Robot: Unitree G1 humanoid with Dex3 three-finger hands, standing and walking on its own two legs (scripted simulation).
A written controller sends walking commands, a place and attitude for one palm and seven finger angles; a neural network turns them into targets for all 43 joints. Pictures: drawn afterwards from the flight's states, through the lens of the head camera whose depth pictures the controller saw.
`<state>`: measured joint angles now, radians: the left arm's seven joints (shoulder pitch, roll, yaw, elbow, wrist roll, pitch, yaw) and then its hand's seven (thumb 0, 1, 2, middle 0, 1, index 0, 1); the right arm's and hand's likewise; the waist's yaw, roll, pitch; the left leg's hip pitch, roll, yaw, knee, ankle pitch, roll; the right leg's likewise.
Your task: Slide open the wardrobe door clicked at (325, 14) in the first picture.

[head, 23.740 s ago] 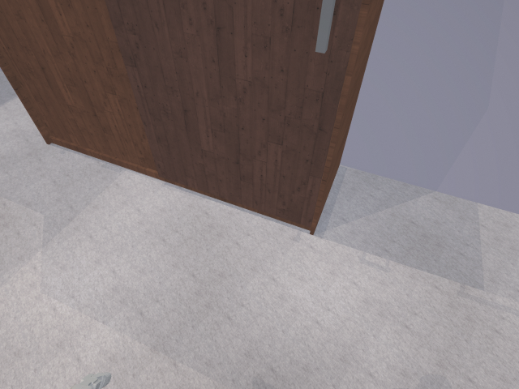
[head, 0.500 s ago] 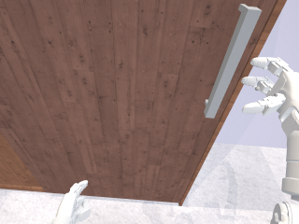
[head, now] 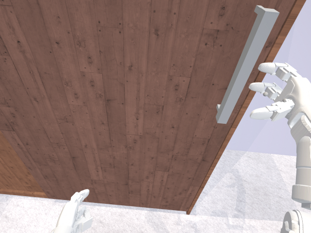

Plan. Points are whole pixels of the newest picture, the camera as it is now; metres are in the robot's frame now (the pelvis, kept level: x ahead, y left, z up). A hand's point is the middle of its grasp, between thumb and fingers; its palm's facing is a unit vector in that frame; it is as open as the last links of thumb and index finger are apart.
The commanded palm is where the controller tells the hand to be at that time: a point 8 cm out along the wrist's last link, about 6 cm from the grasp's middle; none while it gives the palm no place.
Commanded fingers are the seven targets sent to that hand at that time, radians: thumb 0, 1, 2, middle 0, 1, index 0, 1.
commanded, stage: move the hooked fingers beside the handle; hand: right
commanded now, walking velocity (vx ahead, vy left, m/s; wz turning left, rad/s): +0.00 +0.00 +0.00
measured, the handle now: (237, 72) +0.44 -0.17 +0.25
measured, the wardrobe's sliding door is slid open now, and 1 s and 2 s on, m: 0.00 0.00 0.00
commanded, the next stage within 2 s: feel for the door with the fingertips in 0.14 s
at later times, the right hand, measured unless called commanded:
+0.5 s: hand (253, 93) +0.37 -0.19 +0.24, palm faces +0.02 +1.00 -0.03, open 14.0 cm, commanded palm +0.34 -0.25 +0.24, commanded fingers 0.00 0.50 -0.30 0.30 1.20 0.30 1.20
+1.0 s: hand (247, 89) +0.38 -0.18 +0.25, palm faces +0.06 +1.00 -0.04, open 14.0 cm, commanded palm +0.35 -0.24 +0.24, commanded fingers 0.00 0.50 -0.30 0.30 1.20 0.30 1.20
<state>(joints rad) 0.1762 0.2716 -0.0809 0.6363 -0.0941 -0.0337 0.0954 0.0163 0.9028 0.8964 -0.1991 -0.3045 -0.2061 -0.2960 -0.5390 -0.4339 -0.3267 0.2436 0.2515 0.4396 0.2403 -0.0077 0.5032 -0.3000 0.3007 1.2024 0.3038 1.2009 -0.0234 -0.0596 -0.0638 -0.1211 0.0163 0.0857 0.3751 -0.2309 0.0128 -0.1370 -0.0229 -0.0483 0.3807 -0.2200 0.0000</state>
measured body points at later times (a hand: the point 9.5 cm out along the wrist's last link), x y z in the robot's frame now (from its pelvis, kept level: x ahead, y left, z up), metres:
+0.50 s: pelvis +0.00 +0.00 +0.00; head -0.03 +0.02 +0.45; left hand +0.19 +0.23 -0.09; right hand +0.36 -0.25 +0.25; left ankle -0.02 +0.11 -0.75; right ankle -0.01 -0.12 -0.75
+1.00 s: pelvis +0.01 +0.00 +0.00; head -0.02 +0.02 +0.45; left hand +0.19 +0.23 -0.09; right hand +0.37 -0.23 +0.25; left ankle -0.02 +0.11 -0.75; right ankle -0.01 -0.12 -0.75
